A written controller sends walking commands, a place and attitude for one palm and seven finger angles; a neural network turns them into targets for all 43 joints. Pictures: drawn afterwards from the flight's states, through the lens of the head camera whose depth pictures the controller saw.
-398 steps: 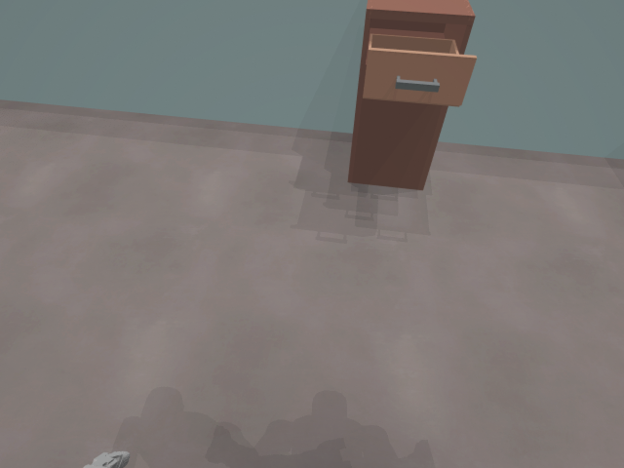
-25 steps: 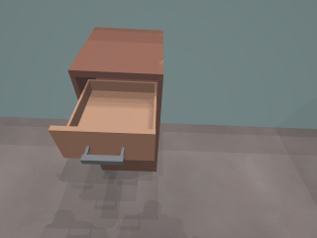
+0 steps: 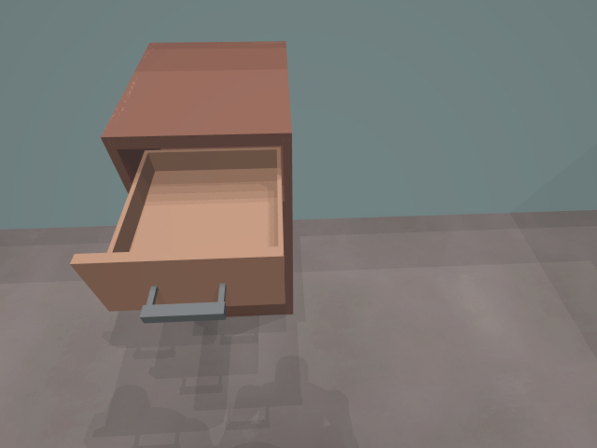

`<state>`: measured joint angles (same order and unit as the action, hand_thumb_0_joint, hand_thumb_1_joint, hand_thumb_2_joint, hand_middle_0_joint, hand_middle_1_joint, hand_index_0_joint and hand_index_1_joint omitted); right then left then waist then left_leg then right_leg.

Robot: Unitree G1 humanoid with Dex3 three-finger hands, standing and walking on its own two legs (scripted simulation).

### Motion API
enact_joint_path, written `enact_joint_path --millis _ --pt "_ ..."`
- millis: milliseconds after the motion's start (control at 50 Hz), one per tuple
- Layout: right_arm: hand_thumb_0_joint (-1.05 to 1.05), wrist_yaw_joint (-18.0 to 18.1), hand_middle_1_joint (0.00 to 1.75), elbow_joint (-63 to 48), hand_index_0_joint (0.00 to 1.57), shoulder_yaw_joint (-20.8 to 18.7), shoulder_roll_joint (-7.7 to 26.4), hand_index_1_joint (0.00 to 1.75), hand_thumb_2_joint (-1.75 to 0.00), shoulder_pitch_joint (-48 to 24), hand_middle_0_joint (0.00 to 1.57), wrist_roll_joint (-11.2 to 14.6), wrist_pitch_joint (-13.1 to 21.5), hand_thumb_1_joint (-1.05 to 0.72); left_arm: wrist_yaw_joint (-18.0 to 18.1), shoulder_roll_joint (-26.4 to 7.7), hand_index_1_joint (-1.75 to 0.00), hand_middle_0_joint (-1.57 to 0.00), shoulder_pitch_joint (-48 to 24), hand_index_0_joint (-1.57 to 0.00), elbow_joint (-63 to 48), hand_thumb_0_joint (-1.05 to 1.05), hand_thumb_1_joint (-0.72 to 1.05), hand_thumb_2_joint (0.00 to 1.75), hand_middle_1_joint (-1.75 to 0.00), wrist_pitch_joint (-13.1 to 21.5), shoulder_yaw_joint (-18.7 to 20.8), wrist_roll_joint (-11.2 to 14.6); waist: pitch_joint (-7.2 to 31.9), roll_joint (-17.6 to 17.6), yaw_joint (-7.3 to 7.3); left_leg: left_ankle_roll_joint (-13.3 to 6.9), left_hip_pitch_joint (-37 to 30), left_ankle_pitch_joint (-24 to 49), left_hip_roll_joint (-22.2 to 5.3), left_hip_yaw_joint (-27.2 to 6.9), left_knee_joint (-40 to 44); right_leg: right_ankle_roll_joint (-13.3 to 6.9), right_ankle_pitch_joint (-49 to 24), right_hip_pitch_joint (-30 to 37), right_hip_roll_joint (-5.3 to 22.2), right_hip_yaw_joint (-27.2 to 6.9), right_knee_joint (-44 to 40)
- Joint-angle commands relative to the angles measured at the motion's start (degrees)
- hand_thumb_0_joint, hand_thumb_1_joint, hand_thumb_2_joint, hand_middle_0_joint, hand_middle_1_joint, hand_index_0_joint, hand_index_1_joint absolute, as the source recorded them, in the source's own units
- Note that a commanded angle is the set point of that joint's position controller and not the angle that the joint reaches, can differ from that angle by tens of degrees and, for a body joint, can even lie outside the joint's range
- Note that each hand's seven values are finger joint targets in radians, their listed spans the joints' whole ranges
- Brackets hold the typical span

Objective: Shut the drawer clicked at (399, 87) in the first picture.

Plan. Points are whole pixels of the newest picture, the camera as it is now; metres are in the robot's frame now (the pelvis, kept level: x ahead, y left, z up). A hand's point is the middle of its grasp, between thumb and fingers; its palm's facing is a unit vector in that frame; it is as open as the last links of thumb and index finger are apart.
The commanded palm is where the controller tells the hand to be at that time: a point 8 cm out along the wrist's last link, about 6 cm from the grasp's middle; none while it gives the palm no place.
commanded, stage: look again from close up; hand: left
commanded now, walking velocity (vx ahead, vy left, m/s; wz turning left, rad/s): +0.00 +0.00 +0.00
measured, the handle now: (186, 301) +0.35 +0.22 -0.08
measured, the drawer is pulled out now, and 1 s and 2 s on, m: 0.29 0.29 0.29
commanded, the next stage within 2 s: shuffle to correct the standing spot in 0.48 s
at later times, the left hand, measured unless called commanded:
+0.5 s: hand out of the picture +0.03 +0.17 -0.18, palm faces +0.02 -0.98 -0.21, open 7.3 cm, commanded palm none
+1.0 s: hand out of the picture +0.04 +0.17 -0.19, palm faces +0.09 -0.98 -0.18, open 7.4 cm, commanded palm none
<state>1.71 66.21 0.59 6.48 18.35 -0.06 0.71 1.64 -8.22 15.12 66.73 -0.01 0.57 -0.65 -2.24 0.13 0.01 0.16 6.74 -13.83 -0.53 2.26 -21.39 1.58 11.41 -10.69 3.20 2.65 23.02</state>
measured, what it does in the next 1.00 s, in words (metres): shifts its weight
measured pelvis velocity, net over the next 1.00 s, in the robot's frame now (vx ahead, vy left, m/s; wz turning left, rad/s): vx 0.05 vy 0.00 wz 0.07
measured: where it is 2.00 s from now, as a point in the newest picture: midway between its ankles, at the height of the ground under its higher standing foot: outside the picture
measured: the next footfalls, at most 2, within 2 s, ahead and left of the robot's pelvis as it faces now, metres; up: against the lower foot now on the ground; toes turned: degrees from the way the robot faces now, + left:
right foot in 1.06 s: +0.11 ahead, -0.09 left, +0.00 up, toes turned +2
left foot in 1.32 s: +0.09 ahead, +0.13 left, +0.00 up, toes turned +8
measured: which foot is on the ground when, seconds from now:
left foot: down 0.00-1.00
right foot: down 0.00-0.86, up 0.88-1.00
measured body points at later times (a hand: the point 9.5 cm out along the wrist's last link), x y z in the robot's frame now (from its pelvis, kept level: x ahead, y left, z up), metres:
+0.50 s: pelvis +0.01 -0.01 -0.01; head +0.02 -0.02 +0.44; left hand +0.03 +0.22 -0.16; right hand +0.02 -0.23 -0.17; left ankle -0.03 +0.12 -0.74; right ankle +0.01 -0.13 -0.74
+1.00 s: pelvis +0.05 +0.00 -0.01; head +0.07 +0.00 +0.44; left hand +0.03 +0.23 -0.17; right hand +0.01 -0.22 -0.17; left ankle -0.03 +0.12 -0.74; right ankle +0.03 -0.10 -0.72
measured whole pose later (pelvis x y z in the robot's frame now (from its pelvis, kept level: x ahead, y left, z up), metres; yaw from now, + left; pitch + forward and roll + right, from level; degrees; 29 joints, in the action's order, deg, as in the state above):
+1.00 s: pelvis +0.05 +0.00 -0.01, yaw +4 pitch +0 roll +0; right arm 1.6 63.2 1.0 7.6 22.5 -1.6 2.9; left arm 0.2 -9.8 17.0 61.9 0.1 2.0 -1.0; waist -2.7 -0.6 -1.2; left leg -0.2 7.6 -22.1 -0.4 -1.3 -29.8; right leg -2.1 31.6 -18.7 1.5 6.0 47.2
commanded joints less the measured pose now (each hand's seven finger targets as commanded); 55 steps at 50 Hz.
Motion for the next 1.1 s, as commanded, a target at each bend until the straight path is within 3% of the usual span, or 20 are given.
enact_joint_path --millis 0,20,40,140,240,560,680,760,800,820,840,860,880,920,960,1000,1020,1040,1060,1080 --pt "0.00 -0.66 0.30 -6.75 0.20 -1.33 6.10 0.30 -0.90 1.68 0.20 -0.49 1.10 -0.90 2.14 -8.44 -0.30 -0.20 5.56 -0.20 -2.79 0.00 0.90 0.90 -0.30 2.64 0.34 -0.16 2.21 0.86 -0.64 0.19 7.41 -1.15 -2.92 -2.78 -4.21 -3.56 -7.06 1.50 6.88 -6.37 -0.16" --pt "0.00 -0.88 0.30 -6.60 0.20 -0.90 5.85 0.30 -0.90 0.79 0.20 -1.08 0.90 -0.90 1.36 -9.08 -0.30 -0.20 3.64 -0.20 -3.81 0.00 0.90 0.90 -0.30 2.68 0.58 -0.10 -0.25 4.03 -0.12 -0.37 7.70 -1.17 -2.41 -2.46 -2.73 -4.04 -3.74 -0.57 5.73 -5.45 0.47" --pt "0.00 -0.88 0.30 -6.58 0.20 -0.71 6.11 0.30 -0.90 2.46 0.20 -1.06 1.00 -0.90 1.10 -7.95 -0.30 -0.20 3.49 -0.20 -3.98 0.00 0.90 0.90 -0.30 2.56 0.23 -0.05 0.70 1.71 -0.57 -0.80 8.25 -0.56 -3.38 -3.40 -2.66 -3.98 3.36 -1.29 4.25 -4.70 0.66" --pt "0.00 -0.28 0.30 -6.93 0.20 -0.45 7.16 0.30 -0.90 3.87 0.20 -0.74 1.78 -0.90 0.64 -5.74 -0.30 -0.20 3.57 -0.20 -4.91 0.00 0.90 0.90 -0.30 2.18 -0.18 0.09 0.63 0.63 -0.28 -1.60 7.54 11.34 -5.15 -4.68 -2.71 -3.70 -6.38 0.85 2.90 -3.07 3.79" --pt "0.00 -0.04 0.30 -6.31 0.20 -0.43 7.95 0.30 -0.90 3.37 0.20 -0.70 1.58 -0.90 0.68 -5.88 -0.30 -0.20 3.53 -0.20 -5.31 0.00 0.90 0.90 -0.30 1.85 -0.12 0.20 -1.69 -0.46 -0.21 -1.45 6.58 13.96 -5.09 -4.22 -1.96 -3.48 -10.08 0.75 3.06 -2.96 3.97" --pt "0.00 -0.28 0.30 -4.77 0.20 -0.24 8.39 0.30 -0.90 0.42 0.20 -0.60 0.87 -0.90 0.33 -7.39 -0.30 -0.20 2.98 -0.20 -5.87 0.00 0.90 0.90 -0.30 1.52 0.20 0.21 -0.83 -0.45 0.27 -0.83 4.66 8.30 -4.48 -3.41 0.30 -3.18 -8.01 2.11 3.54 -3.55 0.43" --pt "0.00 -0.98 0.30 -5.43 0.20 -0.64 7.53 0.30 -0.90 0.73 0.20 -1.21 -0.31 -0.90 -0.27 -9.74 -0.30 -0.20 5.02 -0.20 -6.33 0.00 0.90 0.90 -0.30 0.90 1.77 -0.46 -4.97 -5.40 0.95 -1.38 11.84 -9.98 -0.24 -0.70 -6.36 -5.53 21.97 -1.39 6.65 -7.22 -4.81" --pt "0.00 -1.17 0.30 -5.80 0.20 -1.07 6.32 0.30 -0.90 2.13 0.20 -1.21 -0.14 -0.90 -0.18 -10.86 -0.30 -0.20 5.40 -0.20 -7.69 0.00 0.90 0.90 -0.30 1.00 3.05 -0.70 -6.48 -8.82 0.29 -1.81 11.13 -9.09 -0.14 0.98 -11.58 -7.90 26.29 -5.72 10.92 -9.86 -7.76" --pt "0.00 -1.26 0.30 -4.76 0.20 -0.90 6.13 0.30 -0.90 5.62 0.20 -1.16 0.58 -0.90 -0.39 -9.65 -0.30 -0.20 3.09 -0.20 -8.65 0.00 0.90 0.90 -0.30 1.08 3.00 -0.70 -6.55 -2.34 -1.37 -2.35 6.32 -6.11 -0.52 -0.76 -5.00 -6.67 21.18 -8.38 7.64 -3.73 -0.68" --pt "0.00 -1.25 0.30 -3.53 0.20 -1.14 7.54 0.30 -0.90 8.61 0.20 -1.27 1.01 -0.90 -0.64 -7.88 -0.30 -0.20 2.62 -0.20 -9.00 0.00 0.90 0.90 -0.30 1.06 2.67 -0.74 -5.79 4.49 -2.25 -3.59 4.45 -2.02 -3.36 -6.13 -1.63 -5.05 18.38 -9.41 2.87 1.23 6.76" --pt "0.00 -0.93 0.30 -2.35 0.20 -1.67 10.41 0.30 -0.90 11.69 0.20 -1.57 1.63 -0.90 -0.84 -5.22 -0.30 -0.20 2.17 -0.20 -9.57 0.00 0.90 0.90 -0.30 1.30 2.15 -0.63 -4.64 14.85 -2.85 -6.56 2.26 4.56 -9.55 -15.14 1.82 -3.33 15.76 -12.15 -1.58 6.30 17.57" --pt "0.00 -0.19 0.30 -1.70 0.20 -1.80 11.42 0.30 -0.90 13.35 0.20 -1.68 1.96 -0.90 -0.67 -3.84 -0.30 -0.20 0.68 -0.20 -10.33 0.00 0.90 0.90 -0.30 1.82 1.61 -0.80 -5.19 18.79 -3.17 -10.61 -1.98 17.45 -13.96 -21.83 3.53 -3.14 20.28 -18.05 -3.62 6.18 24.24" --pt "0.00 0.25 0.30 -1.60 0.20 -1.57 10.74 0.30 -0.90 13.68 0.20 -1.77 2.16 -0.90 -0.55 -4.16 -0.30 -0.20 -0.84 -0.20 -10.85 0.00 0.90 0.90 -0.30 2.12 1.41 -0.72 -5.88 18.08 -3.38 -13.36 -4.79 28.51 -15.30 -23.05 2.60 -3.75 24.46 -22.09 -2.74 3.73 28.68" --pt "0.00 0.54 0.30 -2.37 0.20 -1.34 9.77 0.30 -0.90 12.44 0.20 -1.95 2.47 -0.90 -1.02 -3.74 -0.30 -0.20 -2.06 -0.20 -11.00 0.00 0.90 0.90 -0.30 2.72 1.57 -0.18 -4.76 11.66 -2.85 -14.45 -6.50 37.79 -15.64 -20.48 -0.72 -4.51 24.31 -22.17 -1.24 2.38 28.42" --pt "0.00 0.75 0.30 -3.51 0.20 -1.25 10.12 0.30 -0.90 8.66 0.20 -1.86 2.28 -0.90 -1.45 -2.38 -0.30 -0.20 -1.32 -0.20 -10.36 0.00 0.90 0.90 -0.30 2.72 1.70 0.22 -3.94 9.87 -1.03 -11.38 -1.61 39.12 -12.10 -14.04 -1.81 -3.95 17.92 -13.53 -1.55 3.53 19.93" --pt "0.00 1.17 0.30 -4.64 0.20 -1.17 9.93 0.30 -0.90 5.16 0.20 -0.94 2.08 -0.90 -1.25 -2.12 -0.30 -0.20 5.34 -0.20 -8.00 0.00 0.90 0.90 -0.30 2.76 1.76 0.29 0.13 6.72 2.53 -7.03 1.94 37.33 -7.88 -9.21 -7.12 -2.95 0.08 -0.64 -2.42 4.16 5.71" --pt "0.00 1.16 0.30 -4.93 0.20 -1.11 8.99 0.30 -0.90 4.93 0.20 -0.42 2.24 -0.90 -0.76 -4.34 -0.30 -0.20 9.85 -0.20 -6.53 0.00 0.90 0.90 -0.30 3.15 2.02 0.37 3.85 1.65 3.85 -4.59 4.23 34.22 -5.89 -7.24 -11.72 -3.10 -12.75 7.88 0.19 0.51 2.59" --pt "0.00 1.03 0.30 -5.65 0.20 -1.04 7.69 0.30 -0.90 5.24 0.20 0.08 2.34 -0.90 -0.01 -7.54 -0.30 -0.20 13.12 -0.20 -5.07 0.00 0.90 0.90 -0.30 3.57 2.64 0.30 7.17 -4.80 4.14 -1.64 12.47 18.60 -2.54 -4.63 -17.00 -6.82 -35.35 16.68 8.88 -9.62 4.99" --pt "0.00 0.96 0.30 -5.92 0.20 -1.18 5.89 0.30 -0.90 5.17 0.20 0.39 2.04 -0.90 0.35 -9.75 -0.30 -0.20 14.14 -0.20 -4.08 0.00 0.90 0.90 -0.30 3.69 2.71 0.36 8.48 -9.95 3.65 -0.08 14.48 -10.78 0.61 -2.58 -23.68 -13.10 -55.70 17.55 18.48 -15.33 3.29" --pt "0.00 1.24 0.30 -5.71 0.20 -1.55 4.69 0.30 -0.90 6.29 0.20 0.67 1.60 -0.90 0.66 -10.12 -0.30 -0.20 11.95 -0.20 -4.65 0.00 0.90 0.90 -0.30 3.40 2.20 -0.26 7.71 -6.97 1.92 0.17 13.29 -21.29 0.66 -3.84 -25.90 -16.51 -61.20 13.81 21.12 -14.20 2.89"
